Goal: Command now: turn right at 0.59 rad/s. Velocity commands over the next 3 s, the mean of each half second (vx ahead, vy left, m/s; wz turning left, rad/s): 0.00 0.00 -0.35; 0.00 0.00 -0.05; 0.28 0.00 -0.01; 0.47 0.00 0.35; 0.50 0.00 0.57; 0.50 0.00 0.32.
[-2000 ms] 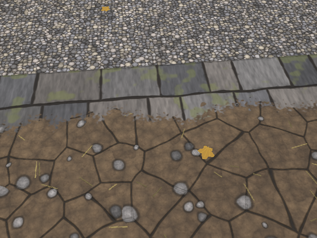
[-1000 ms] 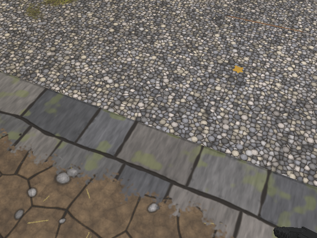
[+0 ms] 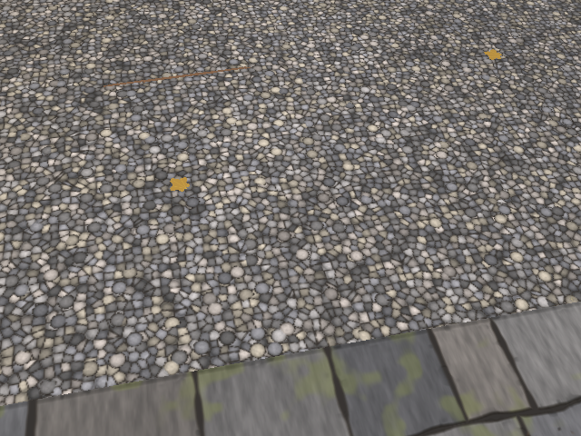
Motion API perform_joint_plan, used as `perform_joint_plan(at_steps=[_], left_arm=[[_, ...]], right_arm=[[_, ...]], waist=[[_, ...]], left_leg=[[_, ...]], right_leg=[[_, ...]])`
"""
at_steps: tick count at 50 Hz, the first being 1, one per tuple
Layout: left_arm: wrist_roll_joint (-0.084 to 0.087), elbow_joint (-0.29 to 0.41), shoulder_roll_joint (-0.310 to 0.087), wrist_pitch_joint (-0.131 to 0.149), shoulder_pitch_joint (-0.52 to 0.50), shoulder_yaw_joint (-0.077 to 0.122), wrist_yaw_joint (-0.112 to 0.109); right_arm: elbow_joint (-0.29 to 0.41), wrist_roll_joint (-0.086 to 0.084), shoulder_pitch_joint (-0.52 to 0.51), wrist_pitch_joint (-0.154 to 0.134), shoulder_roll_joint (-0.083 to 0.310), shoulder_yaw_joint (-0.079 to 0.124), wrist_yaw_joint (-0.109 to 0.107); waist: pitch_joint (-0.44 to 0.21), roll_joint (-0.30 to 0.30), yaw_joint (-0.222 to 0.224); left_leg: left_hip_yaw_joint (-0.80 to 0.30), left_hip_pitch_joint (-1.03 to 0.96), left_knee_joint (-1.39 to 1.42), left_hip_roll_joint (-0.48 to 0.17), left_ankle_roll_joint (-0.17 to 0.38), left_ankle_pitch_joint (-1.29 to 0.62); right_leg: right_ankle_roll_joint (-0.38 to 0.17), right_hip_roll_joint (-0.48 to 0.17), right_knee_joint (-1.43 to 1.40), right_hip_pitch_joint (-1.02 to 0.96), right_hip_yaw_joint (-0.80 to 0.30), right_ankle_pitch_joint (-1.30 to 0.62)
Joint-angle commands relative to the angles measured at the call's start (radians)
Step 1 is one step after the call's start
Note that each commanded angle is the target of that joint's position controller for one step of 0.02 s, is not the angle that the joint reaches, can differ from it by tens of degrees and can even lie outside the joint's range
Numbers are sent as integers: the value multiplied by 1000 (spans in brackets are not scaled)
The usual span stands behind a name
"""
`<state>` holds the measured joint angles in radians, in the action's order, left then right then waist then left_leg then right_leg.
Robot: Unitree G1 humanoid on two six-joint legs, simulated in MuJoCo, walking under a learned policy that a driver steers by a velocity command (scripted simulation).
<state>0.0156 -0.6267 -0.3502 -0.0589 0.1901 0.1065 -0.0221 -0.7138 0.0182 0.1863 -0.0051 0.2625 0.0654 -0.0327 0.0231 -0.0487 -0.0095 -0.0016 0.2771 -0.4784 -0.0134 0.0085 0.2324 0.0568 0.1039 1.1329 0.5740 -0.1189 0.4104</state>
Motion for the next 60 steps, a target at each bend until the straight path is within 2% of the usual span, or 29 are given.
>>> perform_joint_plan(at_steps=[1,3,6,10,12,13,14,15,16,17,18,19,22,24,27,29,30,31,32,33,34,36,44,51,52,53,54,56,60], left_arm=[[12,73,-47,1,-14,13,2],[12,99,-33,3,-65,4,5],[2,118,-10,5,-82,-12,18],[0,106,-23,2,-44,-10,25],[-3,71,-13,4,27,-8,30],[-6,67,-35,5,40,-4,27],[-11,78,-103,6,62,6,14],[-38,87,-140,15,18,5,14],[-52,86,-83,34,26,-7,19],[-54,68,-56,49,-4,-21,20],[-43,63,-64,58,-45,-18,19],[-29,60,-54,63,-78,-23,18],[-30,41,-14,64,-110,-38,12],[-30,24,-10,60,-103,-39,12],[-28,-5,-15,54,-89,-41,14],[-16,-29,6,56,-93,-52,16],[-25,-45,21,64,-57,-57,18],[-39,-52,12,71,-23,-53,25],[-40,-56,19,70,-32,-53,23],[-38,-63,-6,66,-76,-49,19],[-32,-65,-1,61,-91,-47,14],[-30,-79,10,48,-80,-47,6],[-24,-167,22,52,-41,-42,-1],[-21,-250,15,53,-16,-40,-10],[-18,-267,16,52,2,-40,-12],[-11,-279,3,49,14,-34,-14],[-6,-281,-1,51,16,-31,-16],[1,-277,10,73,9,-34,-14],[13,-268,60,138,-31,-43,13]], right_arm=[[85,-1,-53,-3,131,26,-15],[74,1,-8,6,155,36,-20],[71,-6,-11,13,195,50,-12],[56,-30,-22,12,213,54,9],[45,-51,-45,12,198,45,11],[18,-50,7,6,164,33,14],[28,-5,30,-2,94,8,23],[65,10,-13,-8,71,-4,22],[64,-2,-73,-2,146,18,12],[53,-18,-69,5,162,28,11],[28,-21,-42,13,154,31,6],[16,-13,-29,23,160,35,1],[-9,-17,19,24,117,24,3],[-6,-18,-10,21,90,10,5],[-9,-22,-12,18,97,6,8],[-29,-9,29,12,90,-1,13],[-30,6,37,8,125,2,11],[-27,2,34,8,191,14,8],[-46,-10,9,6,178,17,13],[-37,-9,-9,0,131,5,19],[-45,0,-12,-6,113,-1,18],[-56,-1,-8,-19,101,-7,17],[-102,-7,17,-20,94,-16,1],[-153,-9,22,-18,83,-21,1],[-168,-12,41,-16,82,-20,0],[-176,-20,47,-12,95,-15,-2],[-175,-26,46,-10,101,-12,-5],[-172,-35,63,-25,105,-11,-7],[-204,-46,139,-61,170,14,4]], waist=[[-50,192,1],[-67,218,-36],[-92,234,-47],[-103,250,-30],[-104,227,18],[-114,176,18],[-174,-39,-7],[-152,-239,-7],[-153,-145,56],[-127,-126,33],[-107,-106,15],[-85,-108,7],[-96,-90,-19],[-92,-93,4],[-90,-89,15],[-75,-54,-23],[-84,-6,-10],[-74,95,37],[-59,176,44],[-29,142,13],[-29,133,12],[-19,120,9],[-14,53,1],[-9,43,4],[-29,45,5],[-13,52,6],[28,62,8],[108,82,0],[107,224,-9]], left_leg=[[-145,-164,151,-215,184,-323],[-137,-239,146,-242,202,-347],[-98,-218,136,-268,212,-377],[-88,-183,100,-284,214,-419],[-58,-136,31,-258,168,-397],[-23,-59,-17,-228,102,-306],[63,103,-203,-146,0,-7],[73,257,-312,-52,-65,373],[-7,251,-451,-68,-84,412],[-30,247,-510,-71,-83,373],[-35,251,-517,-71,-85,325],[-43,248,-518,-73,-94,274],[-29,144,-450,-59,-108,179],[-17,98,-325,-55,-104,173],[-9,25,-158,-44,-92,142],[-6,-107,78,-38,-65,-97],[-65,-184,85,-82,-45,-242],[-86,-188,42,-125,-12,-316],[-80,-78,45,-109,25,-123],[-74,-32,69,-89,22,-36],[-70,-18,78,-83,8,-14],[-56,-28,72,-69,-11,-40],[-40,-52,58,-51,-9,-45],[-30,-57,64,-37,-5,-64],[-18,-63,65,-24,0,38],[-14,-42,59,-12,18,204],[-33,-3,66,-18,40,366],[-112,37,103,-63,86,527],[-419,-64,264,-269,208,548]], right_leg=[[44,-60,44,108,50,-43],[59,-89,-58,109,66,-34],[48,-122,-217,-18,105,9],[2,-97,-440,-182,154,-11],[-52,-73,-707,-334,179,-206],[-81,-91,-801,-463,132,-334],[-133,-284,-790,-643,-110,-628],[-315,-470,-764,-582,-282,-764],[-375,-461,-786,-517,-269,-685],[-344,-411,-795,-483,-204,-623],[-302,-361,-798,-467,-154,-555],[-283,-346,-798,-447,-132,-571],[-270,-292,-785,-400,-53,-633],[-271,-285,-772,-408,-53,-599],[-283,-303,-763,-411,-105,-514],[-229,-269,-755,-355,-96,-389],[-177,-233,-743,-317,-83,-301],[-137,-170,-724,-292,-30,-201],[-100,-121,-729,-347,31,-158],[-86,-117,-702,-371,36,-163],[-89,-120,-691,-379,38,-180],[-97,-125,-691,-368,31,-225],[-84,-127,-698,-365,34,-264],[-77,-128,-701,-385,39,-297],[-82,-114,-699,-392,54,-193],[-94,-94,-682,-366,71,-3],[-108,-88,-675,-311,71,166],[-130,-101,-659,-213,53,277],[-121,-85,-471,-136,143,14]])
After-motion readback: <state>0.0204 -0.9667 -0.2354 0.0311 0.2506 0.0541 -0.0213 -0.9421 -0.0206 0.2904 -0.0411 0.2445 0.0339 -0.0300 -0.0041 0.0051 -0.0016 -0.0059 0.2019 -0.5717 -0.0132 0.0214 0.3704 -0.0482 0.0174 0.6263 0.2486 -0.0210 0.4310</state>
